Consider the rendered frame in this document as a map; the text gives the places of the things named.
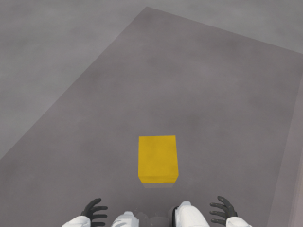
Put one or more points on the robot right forearm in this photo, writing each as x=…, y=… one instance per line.
x=236, y=222

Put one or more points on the left robot hand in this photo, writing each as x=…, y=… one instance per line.
x=89, y=210

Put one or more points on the right robot shin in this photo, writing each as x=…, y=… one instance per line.
x=185, y=203

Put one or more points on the robot left forearm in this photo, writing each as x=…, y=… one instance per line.
x=80, y=221

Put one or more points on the carton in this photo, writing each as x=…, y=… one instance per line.
x=157, y=159

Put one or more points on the left robot thigh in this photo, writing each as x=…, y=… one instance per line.
x=126, y=220

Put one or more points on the right robot hand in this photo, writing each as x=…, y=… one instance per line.
x=229, y=211

